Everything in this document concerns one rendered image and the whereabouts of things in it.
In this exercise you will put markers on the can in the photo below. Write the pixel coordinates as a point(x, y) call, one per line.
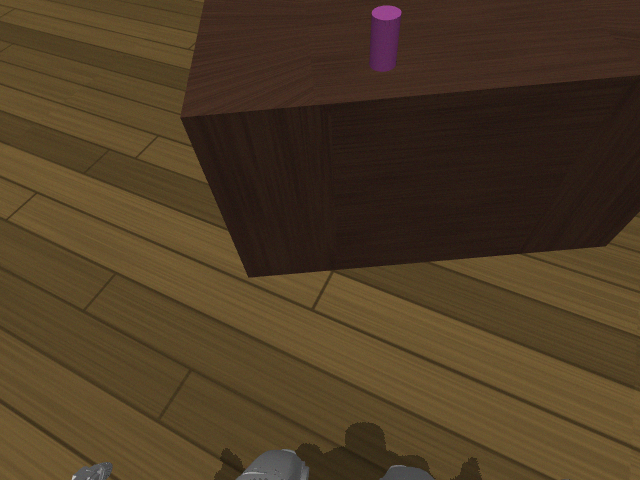
point(385, 28)

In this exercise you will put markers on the left robot hand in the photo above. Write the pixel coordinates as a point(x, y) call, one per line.
point(99, 471)

